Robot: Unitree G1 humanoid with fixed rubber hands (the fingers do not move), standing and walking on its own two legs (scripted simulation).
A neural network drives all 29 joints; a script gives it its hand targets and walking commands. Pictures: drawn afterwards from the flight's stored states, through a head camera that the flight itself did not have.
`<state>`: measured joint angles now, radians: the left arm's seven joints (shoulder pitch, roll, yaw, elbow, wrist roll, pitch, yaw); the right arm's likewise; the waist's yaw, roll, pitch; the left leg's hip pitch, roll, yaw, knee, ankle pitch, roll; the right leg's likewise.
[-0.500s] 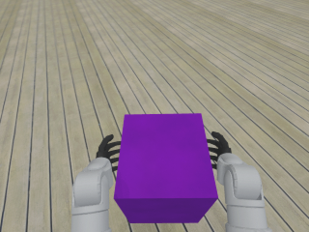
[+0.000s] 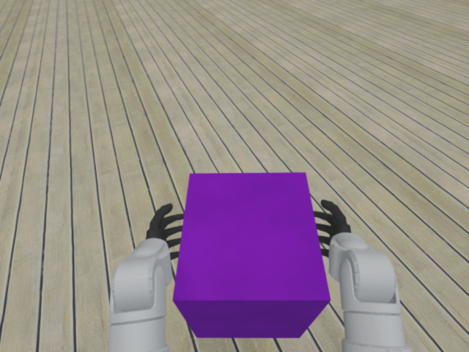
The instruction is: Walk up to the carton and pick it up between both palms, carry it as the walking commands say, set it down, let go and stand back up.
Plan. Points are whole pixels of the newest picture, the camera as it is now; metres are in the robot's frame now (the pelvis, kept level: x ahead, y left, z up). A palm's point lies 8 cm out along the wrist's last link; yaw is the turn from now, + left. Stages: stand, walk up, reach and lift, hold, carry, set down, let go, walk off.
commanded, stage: carry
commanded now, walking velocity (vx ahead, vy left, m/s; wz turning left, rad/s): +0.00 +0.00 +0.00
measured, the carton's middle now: (247, 260) +0.29 +0.00 +0.00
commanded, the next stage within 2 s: hold in 1.38 s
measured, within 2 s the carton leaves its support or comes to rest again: neither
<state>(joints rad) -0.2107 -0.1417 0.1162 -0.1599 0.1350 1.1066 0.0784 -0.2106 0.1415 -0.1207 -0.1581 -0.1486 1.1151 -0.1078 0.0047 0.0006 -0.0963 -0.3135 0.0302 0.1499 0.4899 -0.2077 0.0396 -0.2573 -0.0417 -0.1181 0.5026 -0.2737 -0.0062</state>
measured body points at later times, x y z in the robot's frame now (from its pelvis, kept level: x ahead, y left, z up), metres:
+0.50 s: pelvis +0.00 -0.01 +0.00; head -0.02 -0.01 +0.45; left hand +0.29 +0.13 +0.07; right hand +0.29 -0.16 +0.07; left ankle +0.03 +0.09 -0.74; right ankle -0.01 -0.11 -0.74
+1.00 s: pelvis +0.00 -0.02 +0.00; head -0.02 -0.03 +0.45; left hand +0.29 +0.12 +0.07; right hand +0.29 -0.17 +0.07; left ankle +0.03 +0.09 -0.74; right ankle -0.01 -0.11 -0.74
